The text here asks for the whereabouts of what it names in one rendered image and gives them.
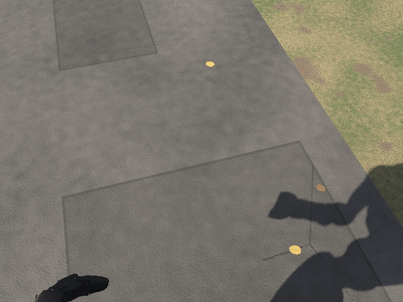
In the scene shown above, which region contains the left robot hand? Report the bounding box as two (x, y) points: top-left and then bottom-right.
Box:
(35, 274), (109, 302)

